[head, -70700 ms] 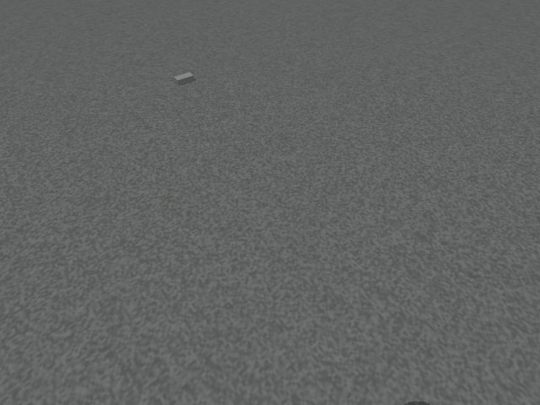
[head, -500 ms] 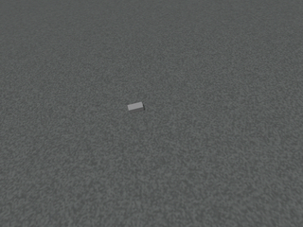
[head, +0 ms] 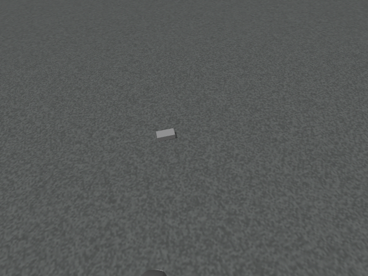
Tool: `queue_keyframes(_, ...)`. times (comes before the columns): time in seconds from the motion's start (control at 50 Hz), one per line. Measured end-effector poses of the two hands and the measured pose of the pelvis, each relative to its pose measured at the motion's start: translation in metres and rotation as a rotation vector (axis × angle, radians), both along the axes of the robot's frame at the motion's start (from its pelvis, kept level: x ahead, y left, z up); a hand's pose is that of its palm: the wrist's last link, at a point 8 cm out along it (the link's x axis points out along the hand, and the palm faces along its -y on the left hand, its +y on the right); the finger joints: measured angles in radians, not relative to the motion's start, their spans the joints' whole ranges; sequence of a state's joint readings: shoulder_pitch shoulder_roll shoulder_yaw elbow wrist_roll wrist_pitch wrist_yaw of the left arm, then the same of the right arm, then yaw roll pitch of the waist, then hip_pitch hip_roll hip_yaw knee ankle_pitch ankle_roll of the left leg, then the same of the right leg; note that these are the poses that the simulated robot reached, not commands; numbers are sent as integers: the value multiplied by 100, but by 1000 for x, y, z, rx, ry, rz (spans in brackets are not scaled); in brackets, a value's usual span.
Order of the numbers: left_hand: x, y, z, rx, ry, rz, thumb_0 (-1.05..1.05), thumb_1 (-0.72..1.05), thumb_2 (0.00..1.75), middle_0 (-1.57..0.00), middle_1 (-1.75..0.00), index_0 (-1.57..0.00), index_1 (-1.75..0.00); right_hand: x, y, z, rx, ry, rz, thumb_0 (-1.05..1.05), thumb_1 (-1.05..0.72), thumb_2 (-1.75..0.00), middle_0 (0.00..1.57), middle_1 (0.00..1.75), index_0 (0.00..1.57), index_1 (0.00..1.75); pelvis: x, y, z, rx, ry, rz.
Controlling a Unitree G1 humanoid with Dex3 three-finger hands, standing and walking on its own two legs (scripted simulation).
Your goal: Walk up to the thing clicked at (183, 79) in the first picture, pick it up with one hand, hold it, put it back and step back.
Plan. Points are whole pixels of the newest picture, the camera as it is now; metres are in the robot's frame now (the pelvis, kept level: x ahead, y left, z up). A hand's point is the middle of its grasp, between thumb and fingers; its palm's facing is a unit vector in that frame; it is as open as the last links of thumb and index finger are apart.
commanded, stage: step back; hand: left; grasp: from above
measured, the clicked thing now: (165, 134) +1.11 +0.22 -0.75
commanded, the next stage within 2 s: stand in 0.40 s
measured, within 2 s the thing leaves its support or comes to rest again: neither
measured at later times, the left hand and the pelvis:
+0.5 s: hand out of the picture +0.10 +0.28 -0.15, palm faces -0.02 -0.93 -0.37, open 7.4 cm; pelvis +0.02 +0.02 +0.00, yaw -2 degrees
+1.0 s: hand out of the picture +0.10 +0.26 -0.14, palm faces -0.07 -0.94 -0.34, open 7.4 cm; pelvis +0.02 +0.01 +0.01, yaw -2 degrees
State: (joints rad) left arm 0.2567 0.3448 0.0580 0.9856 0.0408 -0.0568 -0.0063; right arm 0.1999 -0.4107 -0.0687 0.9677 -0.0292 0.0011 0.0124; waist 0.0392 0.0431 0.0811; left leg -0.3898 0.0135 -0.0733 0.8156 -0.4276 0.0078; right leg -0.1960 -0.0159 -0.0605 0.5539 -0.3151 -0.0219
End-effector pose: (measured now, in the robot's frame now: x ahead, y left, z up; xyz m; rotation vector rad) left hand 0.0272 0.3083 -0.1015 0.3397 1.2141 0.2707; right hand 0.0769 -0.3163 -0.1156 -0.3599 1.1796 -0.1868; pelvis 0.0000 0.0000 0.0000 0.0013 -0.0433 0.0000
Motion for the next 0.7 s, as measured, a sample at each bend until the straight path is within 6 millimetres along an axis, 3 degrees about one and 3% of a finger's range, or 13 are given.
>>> queue_keyframes(0.12, 19, 26, -16, 2, 11, 17, 0, 90, 89, -21, -30, -21, -30, 27, 27, -6, -5, -8, 16, 1, -91, -90, 20, 30, 20, 30, 11, 17, -10, 14, -7, 12)
queue_keyframes(0.22, 43, 32, -21, -17, 7, 1, 0, 90, 89, -20, -30, -20, -30, 41, 51, -2, 19, -36, 18, 1, -91, -90, 20, 30, 21, 30, 15, 25, -8, -6, 4, -8)
queue_keyframes(0.4, 61, 25, -15, -10, 2, -46, 0, 90, 89, -20, -30, -20, -30, 62, 51, -1, 47, -91, -16, 1, -90, -90, 20, 30, 21, 30, 21, 22, -5, -8, 13, -36)
queue_keyframes(0.54, 74, 13, -6, -33, -13, -63, 0, 90, 89, -20, -30, -20, -30, 50, 44, 3, 55, -68, -29, 1, -90, -90, 20, 30, 21, 30, 23, 21, 4, -1, -4, -30)
queue_keyframes(0.7, 84, 0, -1, -56, -33, -91, 0, 90, 89, -20, -30, -20, -30, 19, 34, 7, 48, -15, -67, 1, -90, -90, 20, 30, 21, 30, 18, 16, 11, -1, -12, -28)
